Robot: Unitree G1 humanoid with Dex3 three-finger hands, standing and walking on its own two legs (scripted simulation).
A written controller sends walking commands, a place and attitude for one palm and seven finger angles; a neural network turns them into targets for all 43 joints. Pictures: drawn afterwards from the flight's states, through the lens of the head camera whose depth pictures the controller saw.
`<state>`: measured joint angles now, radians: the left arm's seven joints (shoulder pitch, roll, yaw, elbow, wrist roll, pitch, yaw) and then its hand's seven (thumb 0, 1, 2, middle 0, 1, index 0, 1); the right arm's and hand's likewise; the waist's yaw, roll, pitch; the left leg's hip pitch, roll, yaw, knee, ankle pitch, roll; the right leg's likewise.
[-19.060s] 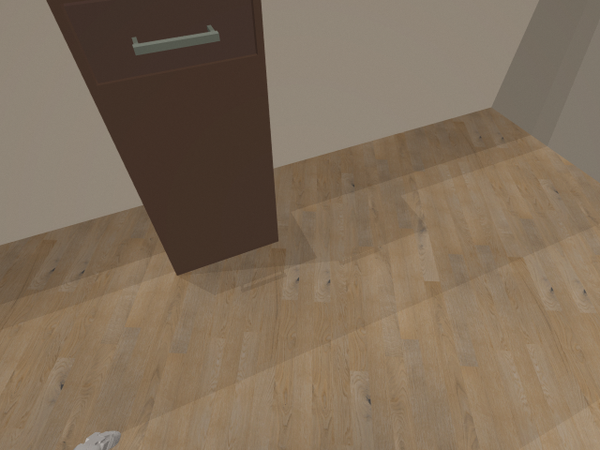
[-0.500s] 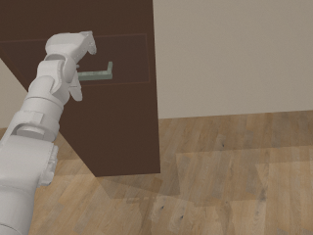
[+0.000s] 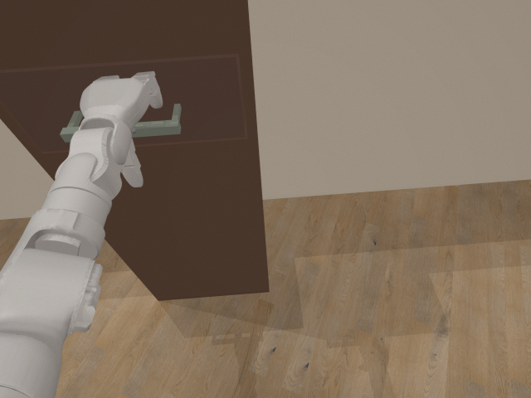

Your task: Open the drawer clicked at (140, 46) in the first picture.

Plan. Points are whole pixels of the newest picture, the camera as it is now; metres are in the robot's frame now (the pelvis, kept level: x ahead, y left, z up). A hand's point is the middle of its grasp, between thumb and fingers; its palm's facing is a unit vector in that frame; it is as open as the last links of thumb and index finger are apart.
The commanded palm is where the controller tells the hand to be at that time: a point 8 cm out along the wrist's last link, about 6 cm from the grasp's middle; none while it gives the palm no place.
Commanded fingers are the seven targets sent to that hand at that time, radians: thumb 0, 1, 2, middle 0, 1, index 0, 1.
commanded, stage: lower the fingers behind the handle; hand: left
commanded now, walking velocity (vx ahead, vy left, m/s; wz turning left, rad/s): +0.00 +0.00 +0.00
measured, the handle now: (124, 122) +0.53 +0.22 +0.13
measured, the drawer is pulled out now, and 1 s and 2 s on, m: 0.00 0.00 0.00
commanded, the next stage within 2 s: close the thumb around the handle in 0.76 s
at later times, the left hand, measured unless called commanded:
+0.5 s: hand (129, 149) +0.49 +0.22 +0.11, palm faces -0.01 -0.02 -1.00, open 13.6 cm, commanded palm +0.48 +0.22 +0.17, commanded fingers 0.00 -0.50 0.30 -0.30 -1.20 -0.30 -1.20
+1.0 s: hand (129, 149) +0.49 +0.21 +0.11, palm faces +0.00 -0.03 -1.00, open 13.4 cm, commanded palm +0.47 +0.22 +0.17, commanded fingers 0.00 -0.05 0.49 -0.33 -1.25 -0.33 -1.25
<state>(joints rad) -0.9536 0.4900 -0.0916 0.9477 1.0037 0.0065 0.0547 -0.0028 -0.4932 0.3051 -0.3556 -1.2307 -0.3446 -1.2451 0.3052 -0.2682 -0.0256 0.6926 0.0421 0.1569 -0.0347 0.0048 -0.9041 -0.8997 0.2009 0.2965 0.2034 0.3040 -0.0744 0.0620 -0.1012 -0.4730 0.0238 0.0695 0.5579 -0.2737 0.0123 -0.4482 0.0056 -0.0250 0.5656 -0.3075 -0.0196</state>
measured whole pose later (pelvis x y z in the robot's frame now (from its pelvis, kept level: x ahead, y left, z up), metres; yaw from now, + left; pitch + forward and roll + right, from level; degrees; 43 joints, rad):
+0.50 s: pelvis +0.00 +0.01 -0.01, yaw +1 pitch +13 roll +0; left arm -0.93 0.50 -0.11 0.97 1.02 -0.03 0.12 0.00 -0.49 0.31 -0.36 -1.24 -0.36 -1.24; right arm 0.34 -0.28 -0.05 0.71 0.03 0.14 -0.03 0.00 -0.90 -0.90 0.20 0.30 0.20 0.30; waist -0.08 0.05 -0.10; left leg -0.56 0.02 0.05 0.62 -0.30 0.02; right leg -0.51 0.00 -0.04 0.61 -0.33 -0.02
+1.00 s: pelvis +0.00 +0.01 -0.01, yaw +0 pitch +13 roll +0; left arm -0.91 0.50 -0.08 0.97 1.03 -0.04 0.12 0.00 -0.42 0.34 -0.33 -1.22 -0.33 -1.21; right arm 0.35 -0.27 -0.05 0.69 0.03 0.13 -0.03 0.00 -0.90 -0.90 0.20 0.30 0.20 0.30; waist -0.09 0.05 -0.11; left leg -0.55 0.02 0.07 0.62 -0.30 0.03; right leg -0.51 0.00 -0.02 0.60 -0.32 -0.01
